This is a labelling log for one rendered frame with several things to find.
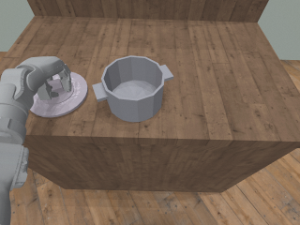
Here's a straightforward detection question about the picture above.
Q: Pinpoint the table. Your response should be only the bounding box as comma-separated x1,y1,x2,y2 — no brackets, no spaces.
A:
0,0,300,193

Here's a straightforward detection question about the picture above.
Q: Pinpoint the left robot upper arm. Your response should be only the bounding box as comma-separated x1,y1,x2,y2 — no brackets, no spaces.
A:
0,142,29,225

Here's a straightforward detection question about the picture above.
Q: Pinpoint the lid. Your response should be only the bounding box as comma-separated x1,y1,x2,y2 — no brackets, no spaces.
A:
30,72,88,118

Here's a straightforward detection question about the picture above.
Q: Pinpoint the left robot forearm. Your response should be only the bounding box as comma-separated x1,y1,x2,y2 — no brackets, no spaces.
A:
0,63,45,145

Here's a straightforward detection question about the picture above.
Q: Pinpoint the knob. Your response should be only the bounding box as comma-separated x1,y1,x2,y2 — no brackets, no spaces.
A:
47,78,65,93

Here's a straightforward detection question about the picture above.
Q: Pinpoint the robot left hand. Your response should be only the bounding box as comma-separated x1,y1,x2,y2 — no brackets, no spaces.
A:
21,56,72,100

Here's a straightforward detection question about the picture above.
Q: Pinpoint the pot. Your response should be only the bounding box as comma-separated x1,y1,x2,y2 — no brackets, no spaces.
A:
92,55,174,123

